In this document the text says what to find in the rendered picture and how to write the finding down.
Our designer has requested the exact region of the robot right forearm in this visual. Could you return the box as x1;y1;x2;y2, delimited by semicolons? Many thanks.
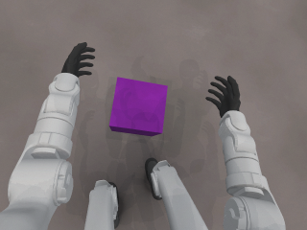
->
218;110;286;230

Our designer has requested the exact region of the left robot foot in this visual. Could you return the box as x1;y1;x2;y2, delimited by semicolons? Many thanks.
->
108;182;120;229

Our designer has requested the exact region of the robot left hand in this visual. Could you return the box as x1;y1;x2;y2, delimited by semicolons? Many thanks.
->
61;42;95;77

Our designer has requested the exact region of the robot foot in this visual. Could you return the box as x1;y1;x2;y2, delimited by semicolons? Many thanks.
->
108;182;120;229
145;158;162;200

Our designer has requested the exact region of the robot left forearm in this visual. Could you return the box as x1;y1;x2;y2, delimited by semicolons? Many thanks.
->
8;73;81;202

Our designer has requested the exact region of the robot left upper arm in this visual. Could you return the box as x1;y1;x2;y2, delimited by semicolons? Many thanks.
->
0;158;74;230

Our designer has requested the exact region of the robot right upper arm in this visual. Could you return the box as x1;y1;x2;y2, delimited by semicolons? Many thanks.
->
223;195;285;230

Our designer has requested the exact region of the robot right hand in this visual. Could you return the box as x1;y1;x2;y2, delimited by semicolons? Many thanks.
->
206;76;241;118

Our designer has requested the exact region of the right robot foot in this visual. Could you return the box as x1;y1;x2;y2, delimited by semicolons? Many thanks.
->
145;158;162;200

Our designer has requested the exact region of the carton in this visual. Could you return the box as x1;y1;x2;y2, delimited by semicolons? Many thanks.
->
109;77;168;137

